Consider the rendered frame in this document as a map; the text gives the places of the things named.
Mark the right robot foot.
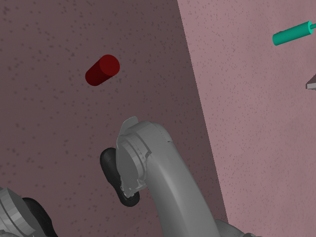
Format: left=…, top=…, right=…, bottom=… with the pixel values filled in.
left=100, top=148, right=140, bottom=207

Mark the right robot hand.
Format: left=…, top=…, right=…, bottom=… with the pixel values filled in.
left=215, top=219, right=245, bottom=237

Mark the left robot foot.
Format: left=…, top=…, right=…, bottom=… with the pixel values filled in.
left=22, top=197, right=58, bottom=237

